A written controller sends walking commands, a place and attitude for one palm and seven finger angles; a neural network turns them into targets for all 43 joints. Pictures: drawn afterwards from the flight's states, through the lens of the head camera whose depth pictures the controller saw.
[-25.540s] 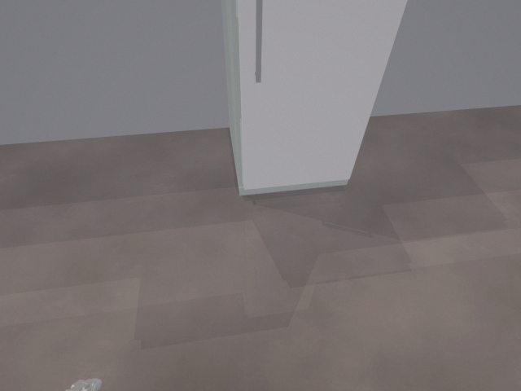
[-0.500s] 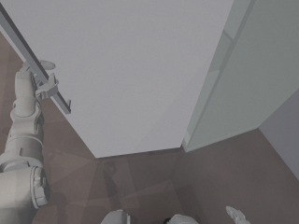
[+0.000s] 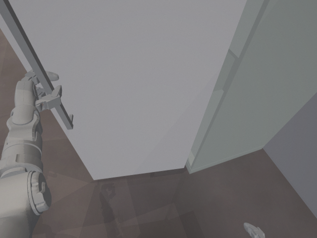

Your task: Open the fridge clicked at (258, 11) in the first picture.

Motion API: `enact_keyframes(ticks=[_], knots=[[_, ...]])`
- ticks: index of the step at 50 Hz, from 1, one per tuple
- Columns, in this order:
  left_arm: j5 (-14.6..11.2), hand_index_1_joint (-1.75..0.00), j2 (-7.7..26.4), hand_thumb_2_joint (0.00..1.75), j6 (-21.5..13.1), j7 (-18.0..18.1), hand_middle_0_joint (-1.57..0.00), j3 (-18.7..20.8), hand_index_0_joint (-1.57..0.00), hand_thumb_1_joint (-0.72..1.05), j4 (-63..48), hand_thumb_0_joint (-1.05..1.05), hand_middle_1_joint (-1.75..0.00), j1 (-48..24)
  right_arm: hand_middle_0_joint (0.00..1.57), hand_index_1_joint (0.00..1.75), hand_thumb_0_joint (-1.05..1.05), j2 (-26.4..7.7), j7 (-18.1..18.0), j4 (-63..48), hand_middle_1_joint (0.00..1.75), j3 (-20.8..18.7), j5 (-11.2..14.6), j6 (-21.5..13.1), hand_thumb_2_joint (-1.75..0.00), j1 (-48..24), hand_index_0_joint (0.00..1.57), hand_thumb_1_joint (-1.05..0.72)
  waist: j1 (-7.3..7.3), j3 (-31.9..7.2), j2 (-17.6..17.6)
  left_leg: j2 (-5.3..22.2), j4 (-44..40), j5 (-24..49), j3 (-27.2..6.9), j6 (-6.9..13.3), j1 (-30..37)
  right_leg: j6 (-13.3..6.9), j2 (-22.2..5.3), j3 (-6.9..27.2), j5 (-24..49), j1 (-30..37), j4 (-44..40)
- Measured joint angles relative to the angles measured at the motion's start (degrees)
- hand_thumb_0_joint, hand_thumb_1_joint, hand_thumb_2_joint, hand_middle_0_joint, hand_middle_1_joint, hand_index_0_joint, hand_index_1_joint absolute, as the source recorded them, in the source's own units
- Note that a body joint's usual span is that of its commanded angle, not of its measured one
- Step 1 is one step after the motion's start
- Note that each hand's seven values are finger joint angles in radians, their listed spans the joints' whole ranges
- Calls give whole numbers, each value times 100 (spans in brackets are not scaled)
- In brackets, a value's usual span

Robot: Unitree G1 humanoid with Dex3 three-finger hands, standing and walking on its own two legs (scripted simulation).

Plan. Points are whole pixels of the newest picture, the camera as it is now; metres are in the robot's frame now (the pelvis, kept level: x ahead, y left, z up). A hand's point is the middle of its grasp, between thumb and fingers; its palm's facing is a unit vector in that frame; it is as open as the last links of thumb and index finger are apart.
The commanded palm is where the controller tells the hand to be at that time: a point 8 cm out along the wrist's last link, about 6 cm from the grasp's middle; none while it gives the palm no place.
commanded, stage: loosen the grip on the handle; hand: left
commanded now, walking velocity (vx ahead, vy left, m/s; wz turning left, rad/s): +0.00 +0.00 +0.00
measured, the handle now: (40, 65) +0.48 +0.29 +0.17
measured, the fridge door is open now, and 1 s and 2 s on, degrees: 79 78 78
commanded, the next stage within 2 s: slip the hand off the handle in 0.46 s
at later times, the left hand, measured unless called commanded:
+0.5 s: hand (56, 103) +0.44 +0.27 +0.08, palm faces +0.27 -0.93 -0.23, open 14.0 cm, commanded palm +0.40 +0.31 +0.09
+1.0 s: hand (26, 107) +0.43 +0.34 +0.08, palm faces +0.32 -0.92 -0.24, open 14.6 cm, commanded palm +0.40 +0.37 +0.09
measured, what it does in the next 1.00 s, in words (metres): stands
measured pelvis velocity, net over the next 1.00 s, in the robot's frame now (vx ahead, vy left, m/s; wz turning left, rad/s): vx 0.01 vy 0.03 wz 0.02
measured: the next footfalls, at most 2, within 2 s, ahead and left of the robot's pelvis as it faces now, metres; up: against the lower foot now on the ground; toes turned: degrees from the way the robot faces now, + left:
none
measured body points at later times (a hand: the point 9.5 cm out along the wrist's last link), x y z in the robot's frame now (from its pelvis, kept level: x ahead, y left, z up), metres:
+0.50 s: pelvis -0.01 +0.02 -0.01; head +0.05 +0.03 +0.44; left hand +0.42 +0.32 +0.10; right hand +0.02 -0.26 -0.12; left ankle +0.02 +0.13 -0.73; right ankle +0.01 -0.11 -0.73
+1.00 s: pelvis +0.01 +0.03 -0.01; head +0.07 +0.05 +0.43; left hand +0.40 +0.39 +0.09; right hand +0.08 -0.24 -0.12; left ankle +0.02 +0.13 -0.73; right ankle +0.01 -0.11 -0.73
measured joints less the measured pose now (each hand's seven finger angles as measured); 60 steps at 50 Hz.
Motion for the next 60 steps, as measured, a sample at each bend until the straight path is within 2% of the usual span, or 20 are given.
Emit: enact_keyframes(ticks=[3, 7, 13, 19, 26, 32, 38, 48, 53, 60], knots=[[57, -140, 131, 70, -247, 87, -43, -152, -45, 46, 6, -4, -137, 109, 21, 30, 0, -119, 62, -78, 30, -60, -39, 36, -90, 129, 21, -90, -69, -121, 85, 9, 200, -41, 29, 30, -275, 2, -2, 33, -17, -291, 203], [-124, -140, 162, 56, -528, 131, -41, -222, -45, 18, 46, -1, -136, 63, 21, 30, 0, -215, 25, -53, 30, -39, 28, 158, -90, 308, 21, -90, -97, -108, 53, 3, 419, -65, 13, 73, -566, 3, -18, 24, -55, -584, 442], [-108, -136, 224, 34, -538, 247, -39, -364, -42, -26, 140, 0, -134, -41, 21, 30, 0, -254, -83, 63, 30, -13, 57, 209, -90, 542, 20, -90, -155, -98, 18, 10, 594, -73, -46, 109, -879, 7, -10, -19, -27, -843, 538], [-199, -128, 128, 25, -739, 335, -35, -329, -36, -46, -214, 0, -127, 231, 21, 30, 1, -197, -93, 69, 30, -45, 33, 239, -90, 707, 20, -90, -151, -124, 49, 29, 659, -145, -4, 101, -911, 42, 8, 29, -39, -856, 518], [-293, -122, -170, 21, -638, 349, -29, -426, -33, -53, -660, -1, -119, 539, 21, 30, 1, -78, -57, 29, 30, -1, 52, 281, -90, 664, 20, -90, -46, -178, 109, -17, 649, -242, 29, 164, -780, 118, -36, 62, -93, -699, 447], [-208, -120, -273, 20, -619, 378, -28, -438, -33, -55, -676, -1, -117, 566, 21, 30, 0, 5, -26, -106, 30, 68, 37, 280, -90, 458, 21, -90, 3, -254, 122, -62, 713, -329, 25, 200, -777, 165, -83, 60, -171, -675, 488], [-190, -119, -75, 20, -602, 269, -27, -237, -32, -55, -544, -1, -116, 558, 21, 30, 0, 19, -39, -255, 30, 109, 35, 313, -90, 315, 21, -90, 52, -295, 109, -74, 799, -411, 21, 220, -839, 189, -97, 59, -238, -720, 544], [-462, -116, 295, 20, -620, -266, -26, -185, -27, -55, -649, -1, -115, 712, 21, 30, 0, -107, -101, -186, 30, 50, 88, 384, -90, 449, 21, -90, 208, -294, 103, -93, 934, -523, -106, 233, -952, 210, -112, -64, -318, -712, 537], [-476, -115, 384, 20, -656, -416, -25, -150, -26, -55, -654, -1, -115, 678, 21, 30, 0, -148, -128, -130, 30, 24, 82, 411, -90, 495, 21, -90, 192, -291, 102, -100, 1012, -565, -153, 237, -1048, 214, -117, -108, -350, -768, 566], [-527, -115, 555, 20, -625, -645, -25, 145, -25, -55, -710, -1, -115, 852, 21, 30, 0, -139, -124, -226, 30, 27, 86, 495, -90, 553, 21, -90, 111, -355, 121, -53, 1053, -622, -91, 242, -1092, 219, -75, -40, -363, -837, 585]])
